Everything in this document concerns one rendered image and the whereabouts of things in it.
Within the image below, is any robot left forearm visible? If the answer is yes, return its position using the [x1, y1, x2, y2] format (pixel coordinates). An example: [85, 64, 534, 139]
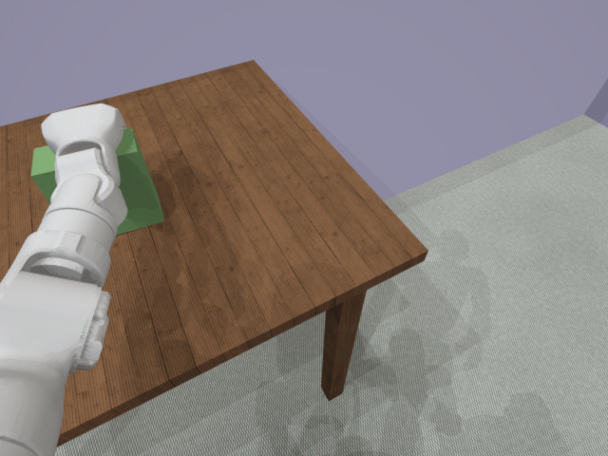
[0, 136, 127, 304]

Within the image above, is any robot left hand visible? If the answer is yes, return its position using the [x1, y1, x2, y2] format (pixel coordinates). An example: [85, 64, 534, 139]
[41, 104, 127, 200]

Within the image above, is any sponge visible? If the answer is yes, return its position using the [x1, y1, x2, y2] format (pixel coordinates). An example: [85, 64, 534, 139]
[30, 127, 165, 236]

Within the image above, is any left robot upper arm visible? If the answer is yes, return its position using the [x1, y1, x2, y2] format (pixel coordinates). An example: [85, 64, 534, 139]
[0, 271, 111, 456]

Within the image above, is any table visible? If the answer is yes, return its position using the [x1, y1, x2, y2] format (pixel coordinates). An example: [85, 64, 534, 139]
[0, 60, 428, 447]

